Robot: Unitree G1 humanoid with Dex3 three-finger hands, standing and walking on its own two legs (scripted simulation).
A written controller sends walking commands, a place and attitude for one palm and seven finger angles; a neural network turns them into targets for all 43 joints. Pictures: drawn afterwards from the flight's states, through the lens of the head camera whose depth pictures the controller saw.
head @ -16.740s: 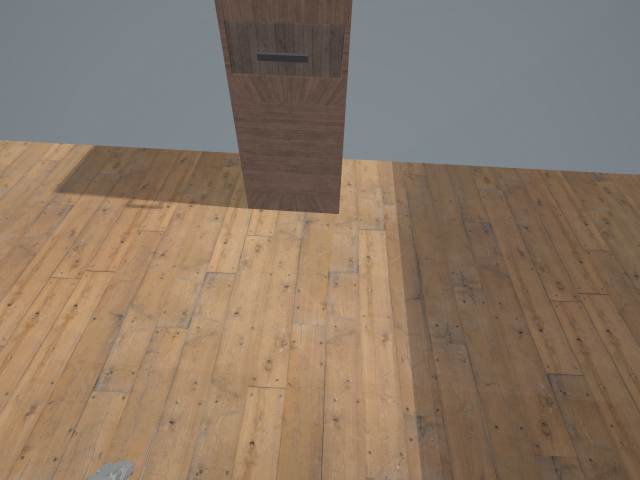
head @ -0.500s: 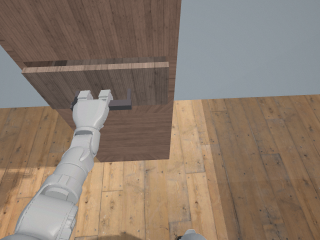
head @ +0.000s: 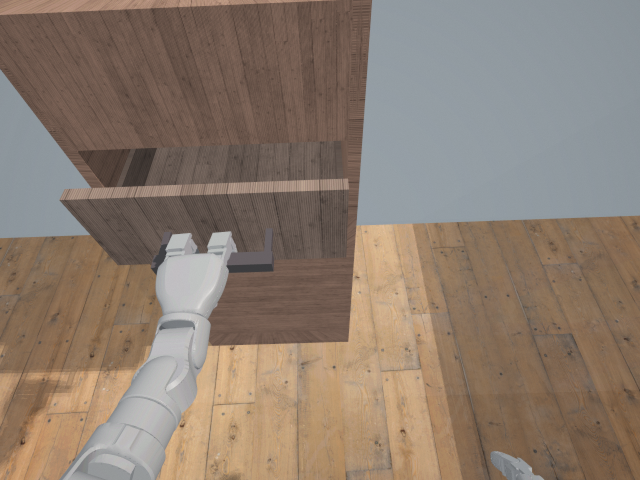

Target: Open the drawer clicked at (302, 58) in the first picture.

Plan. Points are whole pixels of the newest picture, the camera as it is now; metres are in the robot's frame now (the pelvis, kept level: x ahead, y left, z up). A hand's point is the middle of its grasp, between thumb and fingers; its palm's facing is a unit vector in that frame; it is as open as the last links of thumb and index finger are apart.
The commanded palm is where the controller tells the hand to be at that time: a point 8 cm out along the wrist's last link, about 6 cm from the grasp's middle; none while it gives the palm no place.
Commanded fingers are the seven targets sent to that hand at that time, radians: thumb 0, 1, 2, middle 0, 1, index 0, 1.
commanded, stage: pull the drawer open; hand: left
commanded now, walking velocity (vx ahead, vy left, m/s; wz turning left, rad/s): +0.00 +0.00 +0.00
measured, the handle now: (216, 250) +0.43 +0.17 +0.00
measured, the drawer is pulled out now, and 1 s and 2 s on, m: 0.09 0.20 0.30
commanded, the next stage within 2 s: none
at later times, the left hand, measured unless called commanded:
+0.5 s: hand (201, 338) +0.30 +0.17 -0.03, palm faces +0.00 -0.08 -1.00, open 6.0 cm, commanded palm +0.26 +0.18 +0.02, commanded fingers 0.00 0.90 0.90 -0.40 -1.35 -0.40 -1.35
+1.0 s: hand (194, 378) +0.25 +0.17 -0.03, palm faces +0.00 -0.08 -1.00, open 5.9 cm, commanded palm +0.20 +0.18 +0.02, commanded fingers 0.00 0.90 0.90 -0.40 -1.35 -0.40 -1.35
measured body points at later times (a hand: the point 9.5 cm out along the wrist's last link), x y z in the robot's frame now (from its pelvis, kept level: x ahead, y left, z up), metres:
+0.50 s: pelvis -0.02 -0.01 +0.00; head +0.04 -0.03 +0.45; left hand +0.30 +0.18 +0.03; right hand +0.15 -0.25 -0.12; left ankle -0.09 +0.10 -0.71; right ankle +0.00 -0.10 -0.71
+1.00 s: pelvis -0.04 -0.01 +0.00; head +0.00 -0.04 +0.44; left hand +0.24 +0.17 +0.03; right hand +0.12 -0.25 -0.12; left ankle -0.09 +0.10 -0.71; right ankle +0.00 -0.10 -0.71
